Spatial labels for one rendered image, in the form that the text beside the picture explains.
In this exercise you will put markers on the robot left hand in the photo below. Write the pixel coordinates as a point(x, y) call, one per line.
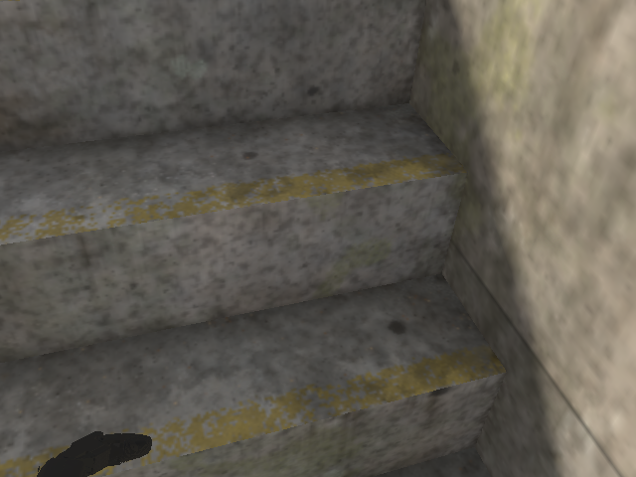
point(94, 452)

